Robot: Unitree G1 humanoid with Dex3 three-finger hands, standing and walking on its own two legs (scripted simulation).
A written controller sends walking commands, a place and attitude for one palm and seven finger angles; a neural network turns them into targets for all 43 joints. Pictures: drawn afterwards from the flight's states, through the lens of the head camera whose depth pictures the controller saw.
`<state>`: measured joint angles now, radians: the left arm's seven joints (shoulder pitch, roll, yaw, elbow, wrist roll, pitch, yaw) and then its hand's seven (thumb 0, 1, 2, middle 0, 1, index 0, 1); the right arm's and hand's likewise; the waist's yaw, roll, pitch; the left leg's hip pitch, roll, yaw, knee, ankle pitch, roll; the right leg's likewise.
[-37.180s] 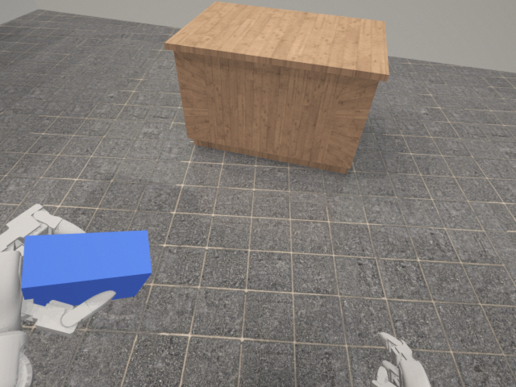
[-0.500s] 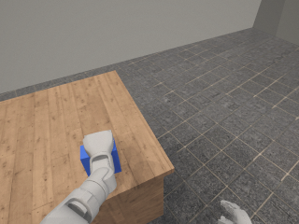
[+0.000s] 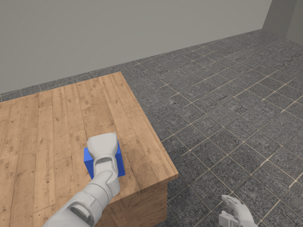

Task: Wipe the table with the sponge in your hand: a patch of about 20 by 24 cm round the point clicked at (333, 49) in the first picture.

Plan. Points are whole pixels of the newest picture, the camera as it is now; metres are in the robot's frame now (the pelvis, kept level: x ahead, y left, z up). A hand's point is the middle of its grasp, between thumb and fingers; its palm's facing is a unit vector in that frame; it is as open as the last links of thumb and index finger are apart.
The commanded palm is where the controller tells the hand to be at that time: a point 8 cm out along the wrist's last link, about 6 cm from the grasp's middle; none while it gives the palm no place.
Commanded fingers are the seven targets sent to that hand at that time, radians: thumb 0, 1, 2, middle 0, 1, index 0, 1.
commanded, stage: wipe forward along the third lane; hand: left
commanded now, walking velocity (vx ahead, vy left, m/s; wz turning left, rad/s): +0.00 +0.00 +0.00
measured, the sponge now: (106, 165) +0.31 +0.20 -0.06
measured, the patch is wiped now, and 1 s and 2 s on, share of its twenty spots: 0.55 0.65 0.70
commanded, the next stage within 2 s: wipe back along the third lane in 1.60 s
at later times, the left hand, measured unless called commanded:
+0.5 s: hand (108, 149) +0.35 +0.19 -0.01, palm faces -0.12 +0.02 -0.99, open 9.9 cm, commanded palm +0.35 +0.18 +0.02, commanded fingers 0.00 0.10 1.30 -1.20 -1.60 -1.20 -1.60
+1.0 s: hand (109, 140) +0.38 +0.20 -0.01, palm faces -0.10 +0.02 -0.99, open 9.9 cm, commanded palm +0.40 +0.20 +0.02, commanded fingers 0.00 0.10 1.30 -1.20 -1.60 -1.20 -1.60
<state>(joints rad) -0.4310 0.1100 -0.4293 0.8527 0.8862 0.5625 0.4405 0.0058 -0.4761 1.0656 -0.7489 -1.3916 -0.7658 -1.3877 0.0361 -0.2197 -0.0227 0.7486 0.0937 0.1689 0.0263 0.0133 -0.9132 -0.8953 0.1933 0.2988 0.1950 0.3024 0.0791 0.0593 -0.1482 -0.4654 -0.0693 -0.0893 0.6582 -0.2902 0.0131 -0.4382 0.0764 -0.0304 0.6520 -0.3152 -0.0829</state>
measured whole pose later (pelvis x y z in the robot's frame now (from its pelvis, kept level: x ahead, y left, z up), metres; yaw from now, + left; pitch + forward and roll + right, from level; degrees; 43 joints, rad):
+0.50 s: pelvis -0.03 -0.01 -0.02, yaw +0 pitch +11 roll +0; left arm -0.71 0.13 -0.27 1.15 0.92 0.51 0.45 0.00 -0.61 1.16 -0.81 -1.35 -0.84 -1.33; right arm 0.10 -0.22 -0.01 0.79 0.07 0.12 -0.03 0.01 -0.91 -0.89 0.20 0.30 0.20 0.30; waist 0.00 0.05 -0.18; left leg -0.69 -0.05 -0.07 0.79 -0.29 0.01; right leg -0.66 0.08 -0.05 0.78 -0.31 -0.09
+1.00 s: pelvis -0.07 -0.02 -0.04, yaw -1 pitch +15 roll +0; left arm -0.90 0.31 -0.15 1.30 0.90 0.47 0.43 0.02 -0.60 1.15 -0.80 -1.37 -0.83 -1.35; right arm 0.21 -0.26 0.00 0.78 0.08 0.02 -0.04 0.01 -0.91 -0.89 0.20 0.30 0.20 0.30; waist -0.12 0.05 -0.17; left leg -0.89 0.00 -0.04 0.91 -0.36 0.01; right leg -0.86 0.11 -0.06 0.87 -0.29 -0.09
